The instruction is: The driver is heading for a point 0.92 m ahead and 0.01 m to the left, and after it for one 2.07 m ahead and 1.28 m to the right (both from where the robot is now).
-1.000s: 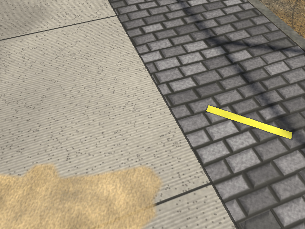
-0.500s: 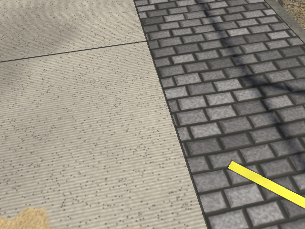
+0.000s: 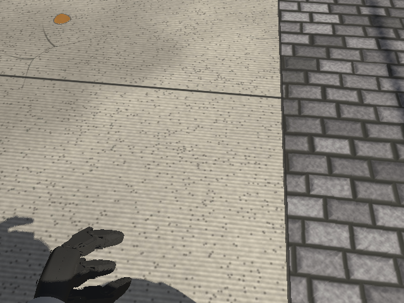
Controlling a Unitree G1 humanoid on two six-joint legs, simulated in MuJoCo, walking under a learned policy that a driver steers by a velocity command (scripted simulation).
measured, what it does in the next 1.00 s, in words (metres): walks ahead: right foot, then left foot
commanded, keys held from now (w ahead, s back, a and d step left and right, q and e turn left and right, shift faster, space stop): q+shift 0.14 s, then s+q+shift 0.18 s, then s+shift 0.10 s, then s+e+shift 0.12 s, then e+shift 0.46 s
